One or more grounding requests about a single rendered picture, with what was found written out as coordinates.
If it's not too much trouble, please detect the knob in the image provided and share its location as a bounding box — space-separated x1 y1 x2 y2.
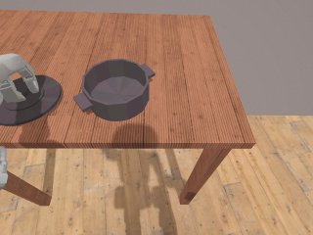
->
15 84 31 97

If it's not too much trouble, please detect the pot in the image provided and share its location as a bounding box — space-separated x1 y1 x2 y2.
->
72 58 156 121

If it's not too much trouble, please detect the lid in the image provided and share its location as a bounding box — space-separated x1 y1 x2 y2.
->
0 75 62 126

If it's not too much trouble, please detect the left robot hand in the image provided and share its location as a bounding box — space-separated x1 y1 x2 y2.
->
0 53 39 103

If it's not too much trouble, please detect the table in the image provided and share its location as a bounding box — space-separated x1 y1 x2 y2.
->
0 10 256 207

